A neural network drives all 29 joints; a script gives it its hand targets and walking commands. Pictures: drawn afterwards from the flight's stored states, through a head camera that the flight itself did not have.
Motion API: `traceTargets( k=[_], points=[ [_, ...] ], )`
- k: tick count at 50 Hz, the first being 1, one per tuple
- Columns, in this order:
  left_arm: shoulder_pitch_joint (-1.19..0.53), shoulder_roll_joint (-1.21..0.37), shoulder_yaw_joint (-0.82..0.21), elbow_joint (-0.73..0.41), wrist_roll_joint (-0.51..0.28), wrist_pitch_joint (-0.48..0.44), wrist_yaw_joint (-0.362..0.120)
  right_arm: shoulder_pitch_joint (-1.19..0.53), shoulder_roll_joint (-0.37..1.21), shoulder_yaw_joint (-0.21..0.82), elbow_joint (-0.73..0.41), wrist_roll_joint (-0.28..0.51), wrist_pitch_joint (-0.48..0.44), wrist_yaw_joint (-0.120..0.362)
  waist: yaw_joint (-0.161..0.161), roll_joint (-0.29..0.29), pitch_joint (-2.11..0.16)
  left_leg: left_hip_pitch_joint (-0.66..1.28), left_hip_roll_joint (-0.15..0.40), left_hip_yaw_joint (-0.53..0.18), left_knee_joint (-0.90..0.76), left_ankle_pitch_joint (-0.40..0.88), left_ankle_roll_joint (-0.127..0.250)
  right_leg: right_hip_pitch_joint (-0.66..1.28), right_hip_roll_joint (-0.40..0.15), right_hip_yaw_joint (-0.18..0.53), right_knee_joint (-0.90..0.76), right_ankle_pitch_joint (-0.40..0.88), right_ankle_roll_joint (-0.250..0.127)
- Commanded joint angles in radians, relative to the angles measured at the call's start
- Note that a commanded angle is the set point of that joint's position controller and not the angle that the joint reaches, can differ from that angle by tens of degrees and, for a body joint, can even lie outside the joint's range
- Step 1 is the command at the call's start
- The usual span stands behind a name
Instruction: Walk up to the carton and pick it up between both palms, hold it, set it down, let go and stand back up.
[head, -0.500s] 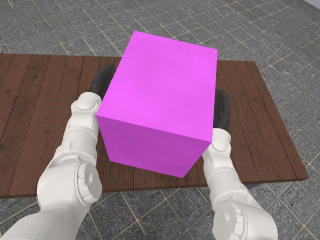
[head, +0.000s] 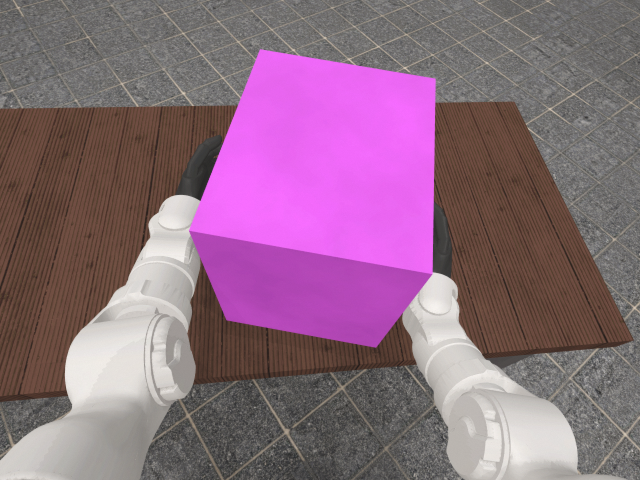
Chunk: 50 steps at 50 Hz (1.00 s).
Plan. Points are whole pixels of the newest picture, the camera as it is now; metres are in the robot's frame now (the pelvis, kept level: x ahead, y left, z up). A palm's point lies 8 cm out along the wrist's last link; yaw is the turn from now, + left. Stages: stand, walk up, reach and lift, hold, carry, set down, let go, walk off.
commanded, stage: set down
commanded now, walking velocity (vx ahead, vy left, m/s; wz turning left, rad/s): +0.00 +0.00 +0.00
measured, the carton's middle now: (322, 209) +0.45 -0.01 +0.02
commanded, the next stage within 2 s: none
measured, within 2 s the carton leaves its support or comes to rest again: neither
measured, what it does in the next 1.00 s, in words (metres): shifts its weight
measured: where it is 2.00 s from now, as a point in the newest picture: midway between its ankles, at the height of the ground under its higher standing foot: outside the picture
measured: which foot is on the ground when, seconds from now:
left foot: down 0.00-1.00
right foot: down 0.00-1.00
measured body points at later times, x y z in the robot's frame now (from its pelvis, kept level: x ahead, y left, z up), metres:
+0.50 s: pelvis -0.03 +0.01 -0.01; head +0.06 +0.04 +0.43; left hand +0.45 +0.15 +0.04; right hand +0.36 -0.18 +0.02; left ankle -0.02 +0.11 -0.74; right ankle -0.06 -0.16 -0.74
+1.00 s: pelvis -0.06 +0.01 -0.01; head +0.02 +0.05 +0.44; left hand +0.39 +0.18 +0.02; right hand +0.31 -0.16 +0.01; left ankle -0.02 +0.11 -0.74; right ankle -0.06 -0.16 -0.74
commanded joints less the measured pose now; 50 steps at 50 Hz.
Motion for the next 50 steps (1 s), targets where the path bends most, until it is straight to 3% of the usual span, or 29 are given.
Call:
traceTargets(
  k=[1,2,4,5,8,10,11,12,15,19,20,21,22,24,25,26,28,29,30,31,37,39,40,42,43,45,46,48,50],
  points=[
    [-0.424,0.092,-0.173,-0.008,-0.165,-0.061,0.034,-0.365,-0.064,0.165,-0.034,0.214,-0.023,-0.03,-0.038,0.153,-0.815,0.196,-0.038,0.135,0.161,0.611,-0.079,0.161,0.091,-0.023,0.139,0.844,0.001],
    [-0.435,0.093,-0.198,-0.011,-0.189,-0.063,0.042,-0.381,-0.094,0.174,-0.049,0.237,-0.027,-0.033,-0.048,0.159,-0.844,0.222,-0.032,0.124,0.169,0.658,-0.089,0.148,0.1,-0.03,0.141,0.84,-0.005],
    [-0.443,0.127,-0.207,0.036,-0.239,-0.079,0.037,-0.403,-0.12,0.213,-0.088,0.275,-0.002,-0.023,-0.012,0.118,-0.834,0.224,-0.025,0.129,0.185,0.635,-0.076,0.118,0.095,-0.025,0.143,0.774,-0.01],
    [-0.471,0.137,-0.222,0.028,-0.248,-0.085,0.038,-0.397,-0.135,0.202,-0.046,0.276,0.011,-0.022,-0.037,0.136,-0.824,0.24,-0.023,0.12,0.179,0.623,-0.082,0.1,0.098,-0.037,0.142,0.74,-0.009],
    [-0.499,0.137,-0.272,0.051,-0.276,-0.081,0.047,-0.414,-0.169,0.203,-0.054,0.314,0.042,-0.016,-0.047,0.191,-0.829,0.292,-0.017,0.104,0.183,0.625,-0.099,0.021,0.101,-0.051,0.119,0.633,-0.025],
    [-0.493,0.153,-0.269,0.098,-0.294,-0.082,0.048,-0.416,-0.17,0.23,-0.059,0.337,0.066,-0.003,-0.03,0.156,-0.799,0.281,-0.019,0.109,0.18,0.619,-0.088,0.024,0.098,-0.046,0.122,0.637,-0.023],
    [-0.504,0.155,-0.291,0.109,-0.306,-0.081,0.045,-0.438,-0.186,0.219,-0.051,0.34,0.077,-0.007,-0.049,0.171,-0.798,0.28,-0.019,0.102,0.176,0.574,-0.091,-0.002,0.101,-0.051,0.118,0.575,-0.025],
    [-0.506,0.155,-0.309,0.093,-0.316,-0.089,0.047,-0.422,-0.199,0.214,-0.038,0.357,0.083,0.0,-0.044,0.209,-0.791,0.305,-0.013,0.101,0.184,0.601,-0.1,-0.044,0.103,-0.061,0.119,0.517,-0.035],
    [-0.459,0.177,-0.304,0.1,-0.323,-0.092,0.04,-0.418,-0.195,0.257,-0.091,0.368,0.085,0.002,-0.031,0.165,-0.809,0.302,-0.019,0.103,0.182,0.596,-0.088,0.008,0.101,-0.05,0.121,0.581,-0.024],
    [-0.45,0.189,-0.299,0.106,-0.312,-0.078,0.019,-0.37,-0.197,0.265,-0.031,0.388,0.095,-0.007,-0.042,0.195,-0.725,0.309,-0.019,0.102,0.175,0.586,-0.095,-0.02,0.099,-0.055,0.107,0.523,-0.023],
    [-0.412,0.18,-0.306,0.076,-0.323,-0.081,0.015,-0.34,-0.182,0.287,-0.076,0.395,0.09,-0.008,-0.035,0.176,-0.746,0.317,-0.02,0.102,0.178,0.598,-0.089,0.006,0.101,-0.049,0.111,0.551,-0.023],
    [-0.422,0.183,-0.299,0.097,-0.326,-0.076,0.008,-0.356,-0.19,0.272,-0.077,0.379,0.09,-0.016,-0.055,0.162,-0.728,0.307,-0.024,0.1,0.172,0.556,-0.083,0.01,0.1,-0.05,0.109,0.55,-0.018],
    [-0.353,0.188,-0.278,0.087,-0.31,-0.073,0.003,-0.292,-0.17,0.3,-0.085,0.379,0.076,-0.024,-0.033,0.156,-0.734,0.312,-0.024,0.101,0.175,0.585,-0.084,0.042,0.101,-0.046,0.114,0.586,-0.018],
    [-0.408,0.219,-0.282,0.1,-0.319,-0.076,0.004,-0.336,-0.177,0.286,-0.089,0.382,0.095,-0.028,-0.031,0.156,-0.739,0.28,-0.023,0.105,0.161,0.517,-0.075,0.022,0.097,-0.044,0.103,0.499,-0.02],
    [-0.433,0.214,-0.31,0.082,-0.335,-0.079,0.007,-0.343,-0.186,0.273,-0.083,0.382,0.1,-0.026,-0.053,0.179,-0.74,0.295,-0.023,0.097,0.156,0.484,-0.084,-0.004,0.1,-0.056,0.097,0.455,-0.022],
    [-0.367,0.2,-0.305,0.069,-0.337,-0.082,0.005,-0.298,-0.167,0.3,-0.114,0.39,0.097,-0.024,-0.03,0.152,-0.722,0.319,-0.023,0.1,0.143,0.473,-0.075,0.006,0.101,-0.058,0.093,0.453,-0.025],
    [-0.413,0.204,-0.316,0.052,-0.347,-0.086,0.008,-0.342,-0.189,0.251,-0.12,0.361,0.104,-0.03,-0.047,0.161,-0.733,0.305,-0.024,0.099,0.144,0.452,-0.081,-0.012,0.103,-0.065,0.091,0.419,-0.023],
    [-0.369,0.224,-0.295,0.063,-0.337,-0.081,0.005,-0.303,-0.17,0.28,-0.146,0.365,0.103,-0.033,-0.029,0.151,-0.741,0.321,-0.03,0.102,0.146,0.461,-0.074,0.012,0.103,-0.061,0.089,0.445,-0.022],
    [-0.403,0.211,-0.317,0.077,-0.353,-0.082,0.004,-0.322,-0.169,0.285,-0.113,0.371,0.115,-0.035,-0.049,0.14,-0.71,0.292,-0.034,0.1,0.141,0.418,-0.07,0.007,0.102,-0.06,0.088,0.423,-0.018],
    [-0.343,0.211,-0.31,0.073,-0.34,-0.075,0.001,-0.264,-0.156,0.301,-0.114,0.379,0.117,-0.038,-0.04,0.14,-0.675,0.307,-0.032,0.099,0.129,0.407,-0.067,0.029,0.099,-0.055,0.083,0.418,-0.019],
    [-0.267,0.21,-0.291,-0.042,-0.325,-0.07,-0.004,-0.182,-0.138,0.321,-0.165,0.385,0.112,-0.054,-0.029,0.157,-0.674,0.365,-0.033,0.095,0.12,0.394,-0.076,0.019,0.102,-0.061,0.063,0.381,-0.021],
    [-0.279,0.222,-0.299,-0.057,-0.342,-0.072,0.0,-0.194,-0.14,0.309,-0.193,0.378,0.123,-0.056,-0.028,0.146,-0.677,0.345,-0.032,0.091,0.109,0.326,-0.065,0.01,0.098,-0.059,0.058,0.322,-0.024],
    [-0.271,0.224,-0.294,-0.109,-0.338,-0.081,-0.001,-0.18,-0.138,0.305,-0.216,0.371,0.118,-0.058,-0.04,0.157,-0.716,0.361,-0.035,0.09,0.107,0.349,-0.067,0.023,0.102,-0.061,0.063,0.337,-0.025],
    [-0.218,0.221,-0.288,-0.168,-0.344,-0.074,-0.003,-0.131,-0.124,0.327,-0.269,0.37,0.119,-0.061,-0.015,0.157,-0.704,0.397,-0.033,0.088,0.111,0.387,-0.072,0.023,0.104,-0.06,0.053,0.346,-0.022],
    [-0.216,0.23,-0.289,-0.158,-0.346,-0.07,-0.011,-0.125,-0.114,0.323,-0.248,0.371,0.122,-0.066,-0.028,0.162,-0.679,0.386,-0.035,0.091,0.115,0.375,-0.072,0.014,0.101,-0.06,0.048,0.338,-0.019],
    [-0.168,0.223,-0.275,-0.215,-0.339,-0.054,-0.016,-0.072,-0.116,0.35,-0.317,0.378,0.118,-0.067,-0.013,0.159,-0.689,0.413,-0.037,0.09,0.109,0.385,-0.07,0.037,0.103,-0.06,0.048,0.348,-0.02],
    [-0.204,0.223,-0.293,-0.195,-0.342,-0.044,-0.019,-0.109,-0.125,0.341,-0.299,0.379,0.133,-0.072,-0.031,0.173,-0.654,0.376,-0.035,0.09,0.111,0.339,-0.068,0.005,0.101,-0.06,0.045,0.292,-0.024],
    [-0.095,0.225,-0.266,-0.287,-0.334,-0.015,-0.029,-0.005,-0.11,0.38,-0.354,0.393,0.127,-0.083,-0.004,0.176,-0.63,0.428,-0.035,0.088,0.101,0.383,-0.071,0.068,0.099,-0.054,0.043,0.335,-0.026],
    [-0.118,0.241,-0.274,-0.326,-0.336,-0.009,-0.033,-0.01,-0.101,0.38,-0.39,0.403,0.128,-0.085,-0.011,0.188,-0.645,0.444,-0.031,0.09,0.106,0.377,-0.074,0.036,0.099,-0.064,0.034,0.297,-0.021]
  ],
)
